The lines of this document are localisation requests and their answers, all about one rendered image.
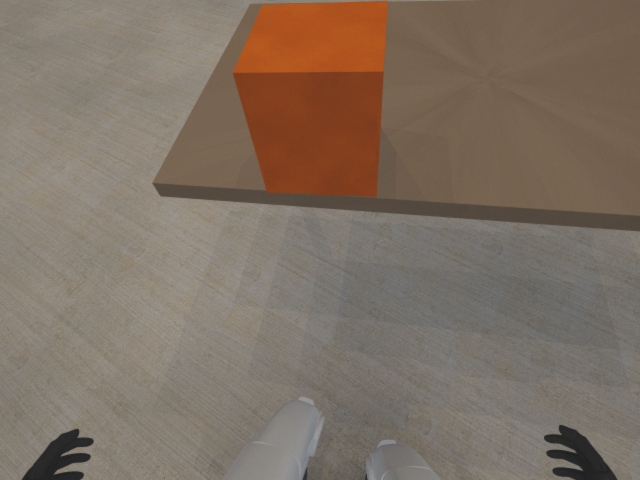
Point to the carton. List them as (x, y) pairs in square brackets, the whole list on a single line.
[(310, 80)]

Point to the right robot shin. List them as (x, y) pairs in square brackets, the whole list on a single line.
[(384, 442)]

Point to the right robot hand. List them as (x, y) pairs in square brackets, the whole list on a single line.
[(586, 457)]

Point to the table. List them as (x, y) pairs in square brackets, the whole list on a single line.
[(522, 111)]

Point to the left robot thigh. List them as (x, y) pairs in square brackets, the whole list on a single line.
[(279, 450)]

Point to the left robot hand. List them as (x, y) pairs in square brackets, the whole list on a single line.
[(50, 461)]

